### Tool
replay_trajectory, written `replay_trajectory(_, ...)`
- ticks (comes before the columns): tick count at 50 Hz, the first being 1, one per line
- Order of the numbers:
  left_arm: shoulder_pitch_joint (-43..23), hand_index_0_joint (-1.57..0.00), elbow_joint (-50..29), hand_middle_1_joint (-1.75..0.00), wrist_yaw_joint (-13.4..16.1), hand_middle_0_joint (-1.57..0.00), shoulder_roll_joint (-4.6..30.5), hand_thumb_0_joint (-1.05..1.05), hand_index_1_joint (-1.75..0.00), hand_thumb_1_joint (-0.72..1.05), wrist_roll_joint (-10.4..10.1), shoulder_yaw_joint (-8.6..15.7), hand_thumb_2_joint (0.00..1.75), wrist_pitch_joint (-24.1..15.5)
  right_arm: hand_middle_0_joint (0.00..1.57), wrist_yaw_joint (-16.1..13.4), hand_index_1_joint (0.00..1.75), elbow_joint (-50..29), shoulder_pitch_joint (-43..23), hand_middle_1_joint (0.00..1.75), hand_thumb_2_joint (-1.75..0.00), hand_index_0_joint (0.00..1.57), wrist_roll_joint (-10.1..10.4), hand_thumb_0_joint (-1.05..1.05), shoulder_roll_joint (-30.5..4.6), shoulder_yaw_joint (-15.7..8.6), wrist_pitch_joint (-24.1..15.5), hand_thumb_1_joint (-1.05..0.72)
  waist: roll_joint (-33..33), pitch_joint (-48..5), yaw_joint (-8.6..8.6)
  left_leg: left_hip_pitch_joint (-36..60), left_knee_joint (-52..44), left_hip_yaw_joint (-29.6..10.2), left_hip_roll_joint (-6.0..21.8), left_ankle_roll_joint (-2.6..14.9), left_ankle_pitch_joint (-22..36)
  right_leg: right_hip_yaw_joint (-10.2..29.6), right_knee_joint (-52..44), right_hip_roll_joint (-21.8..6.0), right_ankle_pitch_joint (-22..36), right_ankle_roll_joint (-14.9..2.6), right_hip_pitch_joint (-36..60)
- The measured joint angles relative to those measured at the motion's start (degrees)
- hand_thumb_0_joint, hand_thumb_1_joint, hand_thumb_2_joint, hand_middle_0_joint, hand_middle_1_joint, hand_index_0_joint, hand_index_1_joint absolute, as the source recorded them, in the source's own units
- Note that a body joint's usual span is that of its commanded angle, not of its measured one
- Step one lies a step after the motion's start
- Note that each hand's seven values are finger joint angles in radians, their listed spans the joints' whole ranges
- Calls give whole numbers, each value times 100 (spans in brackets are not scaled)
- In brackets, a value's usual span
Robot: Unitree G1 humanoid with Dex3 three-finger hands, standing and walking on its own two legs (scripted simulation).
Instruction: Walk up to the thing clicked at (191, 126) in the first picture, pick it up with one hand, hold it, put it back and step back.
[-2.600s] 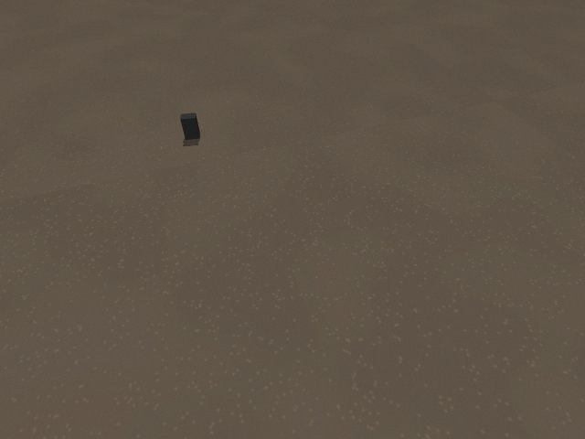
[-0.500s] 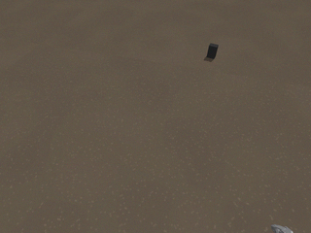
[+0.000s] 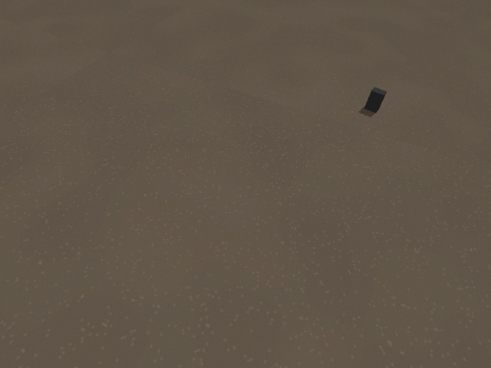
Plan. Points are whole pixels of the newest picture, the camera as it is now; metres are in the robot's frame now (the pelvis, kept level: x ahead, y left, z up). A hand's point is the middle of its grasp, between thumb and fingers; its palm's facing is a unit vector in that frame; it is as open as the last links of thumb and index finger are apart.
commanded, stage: walk up
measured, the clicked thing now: (375, 100) +1.85 -0.91 -0.68
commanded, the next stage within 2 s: stand in 0.52 s
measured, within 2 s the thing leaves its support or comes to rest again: neither
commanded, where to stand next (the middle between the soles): +0.04 -0.02 m, yaw +0 degrees
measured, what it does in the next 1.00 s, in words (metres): stands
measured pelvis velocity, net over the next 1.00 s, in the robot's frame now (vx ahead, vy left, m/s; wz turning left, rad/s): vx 0.00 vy -0.02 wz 0.03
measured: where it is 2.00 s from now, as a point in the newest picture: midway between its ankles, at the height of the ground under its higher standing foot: outside the picture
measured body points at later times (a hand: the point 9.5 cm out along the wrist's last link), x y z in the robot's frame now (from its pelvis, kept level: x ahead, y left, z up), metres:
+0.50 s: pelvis +0.00 -0.01 +0.02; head +0.01 +0.00 +0.47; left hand +0.08 +0.30 -0.11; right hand +0.12 -0.30 -0.10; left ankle +0.03 +0.13 -0.72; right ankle +0.01 -0.15 -0.72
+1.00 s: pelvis +0.00 -0.02 +0.03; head +0.01 -0.02 +0.48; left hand +0.05 +0.29 -0.10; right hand +0.09 -0.32 -0.11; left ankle +0.03 +0.13 -0.72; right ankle +0.01 -0.15 -0.72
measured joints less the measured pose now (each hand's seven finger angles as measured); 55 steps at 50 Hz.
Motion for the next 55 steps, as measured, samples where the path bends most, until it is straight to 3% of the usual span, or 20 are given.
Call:
replay_trajectory(1, -22, -20, 39, -30, 3, -20, -36, 0, -30, 91, 9, -15, 90, -18, 21, -4, 30, 1, -47, 30, -89, 20, 13, 1, -14, 9, 2, -90, 26, 1, -3, -29, 55, -19, 13, -17, -24, -29, -321, 38, 138, -9, 127)
replay_trajectory(3, -99, -20, 148, -30, 19, -20, -164, 0, -30, 91, 48, -50, 90, -69, 21, -19, 30, 37, -177, 30, -89, 20, 62, 1, -77, 3, 38, -90, 213, 61, -7, -69, 214, -123, 113, -66, -95, -113, -744, 168, 845, 153, 322)
replay_trajectory(7, -145, -20, 282, -30, -32, -20, -305, 0, -30, 91, 113, -181, 90, -107, 21, -46, 30, 210, -342, 30, -89, 20, 129, 1, -78, -10, 86, -90, 296, -3, 11, 19, 78, -189, 67, -1, -88, -187, -798, 115, 850, 290, 401)
replay_trajectory(10, -229, -20, 423, -30, -61, -20, -374, 0, -30, 91, 93, -237, 90, -70, 21, -14, 30, 368, -389, 30, -89, 20, 103, 1, -89, 7, 33, -90, 294, -91, 14, 142, -171, -176, 3, -83, 128, -191, -872, 28, 862, 332, 466)
replay_trajectory(27, -831, -20, 1006, -30, -59, -20, -232, 0, -30, 91, 10, -211, 90, -118, 21, 36, 30, 1134, -711, 30, -89, 20, 65, 1, 56, 178, 11, -90, 213, -163, 27, 542, -1044, -339, 58, -138, 577, -381, -1878, 79, 1359, 327, 979)
replay_trajectory(39, -799, -20, 1534, -30, -44, -20, -322, 0, -30, 91, 37, -288, 90, -166, 21, 66, 30, 1412, -927, 30, -89, 20, 56, 1, 78, 139, 63, -90, 307, -164, 17, 943, -1673, -254, 168, -197, 880, -305, -2449, 169, 1679, 298, 1305)
replay_trajectory(55, -711, -20, 1651, -30, -37, -20, -349, 0, -30, 91, 58, -278, 90, -180, 21, 95, 30, 1636, -788, 30, -89, 20, 38, 1, 71, 101, 120, -90, 337, -163, -19, 1011, -1963, -205, 254, -257, 1005, -259, -2637, 244, 1777, 238, 1296)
